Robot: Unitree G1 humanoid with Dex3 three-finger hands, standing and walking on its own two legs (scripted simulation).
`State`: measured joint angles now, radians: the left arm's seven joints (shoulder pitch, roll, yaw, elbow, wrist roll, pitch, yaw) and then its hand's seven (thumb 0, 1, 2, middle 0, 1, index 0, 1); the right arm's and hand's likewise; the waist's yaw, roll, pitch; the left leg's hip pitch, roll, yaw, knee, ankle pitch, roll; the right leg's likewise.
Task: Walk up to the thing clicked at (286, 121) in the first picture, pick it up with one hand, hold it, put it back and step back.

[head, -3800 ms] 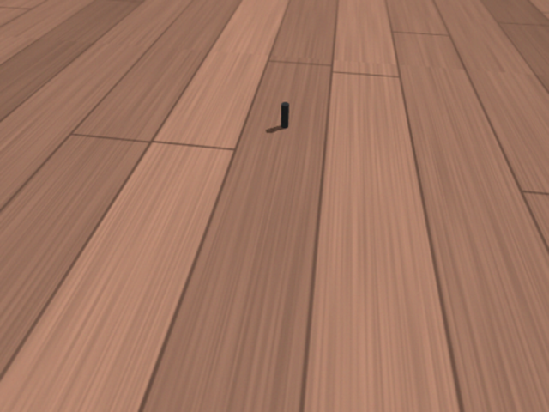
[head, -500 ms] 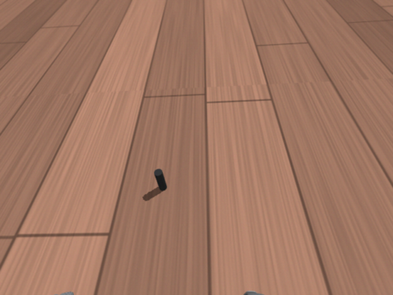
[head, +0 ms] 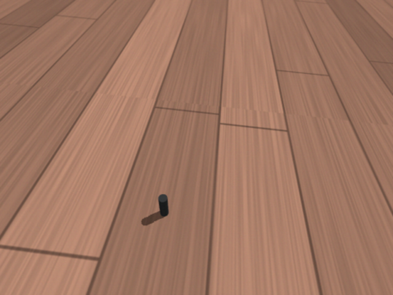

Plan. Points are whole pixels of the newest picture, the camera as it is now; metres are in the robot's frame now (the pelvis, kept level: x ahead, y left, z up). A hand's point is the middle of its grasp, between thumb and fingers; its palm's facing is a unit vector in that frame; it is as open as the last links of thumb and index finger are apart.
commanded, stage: walk up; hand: left
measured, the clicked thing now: (163, 205) +0.66 +0.19 -0.68
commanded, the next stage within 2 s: none
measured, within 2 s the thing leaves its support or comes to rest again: neither
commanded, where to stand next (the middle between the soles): +0.31 +0.00 m, yaw -2 degrees
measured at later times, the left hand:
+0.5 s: hand (91, 245) +0.26 +0.28 -0.12, palm faces -0.14 -0.91 -0.40, open 7.4 cm
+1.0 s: hand (104, 223) +0.33 +0.28 -0.16, palm faces -0.07 -0.95 -0.32, open 7.4 cm
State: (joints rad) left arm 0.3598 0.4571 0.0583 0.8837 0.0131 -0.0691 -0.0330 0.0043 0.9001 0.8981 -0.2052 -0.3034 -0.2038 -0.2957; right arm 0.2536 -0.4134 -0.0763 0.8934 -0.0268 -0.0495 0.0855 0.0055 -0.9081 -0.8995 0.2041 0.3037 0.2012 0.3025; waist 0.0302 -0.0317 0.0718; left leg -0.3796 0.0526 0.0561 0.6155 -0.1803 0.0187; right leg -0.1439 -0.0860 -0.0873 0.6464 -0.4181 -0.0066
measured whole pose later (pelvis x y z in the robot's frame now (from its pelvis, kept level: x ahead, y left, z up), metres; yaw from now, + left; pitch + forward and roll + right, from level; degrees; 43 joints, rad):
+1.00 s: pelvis +0.22 +0.02 -0.01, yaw -3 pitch -4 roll +0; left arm 0.16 0.40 0.02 0.91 -0.01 0.03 0.00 0.00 0.90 0.90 -0.20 -0.30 -0.20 -0.30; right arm 0.22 -0.37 -0.03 0.95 -0.02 -0.03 0.00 0.00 -0.91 -0.90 0.21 0.30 0.20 0.30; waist 0.00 -0.06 0.13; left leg -0.38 0.02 0.03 0.68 -0.23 0.02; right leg -0.36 -0.01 -0.01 0.81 -0.47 -0.03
